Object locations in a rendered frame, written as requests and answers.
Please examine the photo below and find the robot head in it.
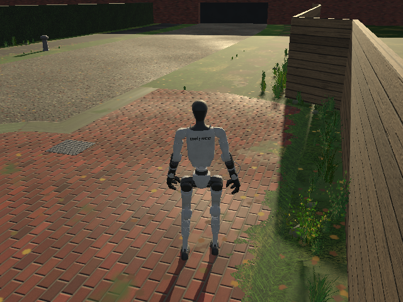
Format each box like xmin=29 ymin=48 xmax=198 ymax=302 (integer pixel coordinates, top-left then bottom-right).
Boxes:
xmin=190 ymin=100 xmax=211 ymax=131

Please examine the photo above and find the left robot upper arm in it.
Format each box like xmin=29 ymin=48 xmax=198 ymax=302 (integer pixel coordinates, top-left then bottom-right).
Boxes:
xmin=172 ymin=128 xmax=187 ymax=162

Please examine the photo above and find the right robot thigh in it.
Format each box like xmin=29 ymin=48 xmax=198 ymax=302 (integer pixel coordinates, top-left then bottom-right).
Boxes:
xmin=210 ymin=175 xmax=223 ymax=217

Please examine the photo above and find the right robot hand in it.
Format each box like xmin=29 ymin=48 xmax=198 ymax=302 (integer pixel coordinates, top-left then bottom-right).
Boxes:
xmin=226 ymin=178 xmax=241 ymax=194

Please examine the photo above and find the robot right forearm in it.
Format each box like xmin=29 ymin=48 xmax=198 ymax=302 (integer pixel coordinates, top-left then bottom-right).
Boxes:
xmin=225 ymin=152 xmax=238 ymax=180

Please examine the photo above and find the robot left forearm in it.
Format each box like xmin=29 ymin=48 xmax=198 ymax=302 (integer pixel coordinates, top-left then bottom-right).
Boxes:
xmin=167 ymin=153 xmax=179 ymax=178

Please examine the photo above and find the right robot upper arm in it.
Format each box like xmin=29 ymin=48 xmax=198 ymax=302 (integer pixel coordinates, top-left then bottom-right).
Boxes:
xmin=213 ymin=127 xmax=231 ymax=162

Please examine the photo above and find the left robot hand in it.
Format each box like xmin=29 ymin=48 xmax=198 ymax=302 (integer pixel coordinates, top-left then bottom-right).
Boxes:
xmin=167 ymin=176 xmax=181 ymax=190

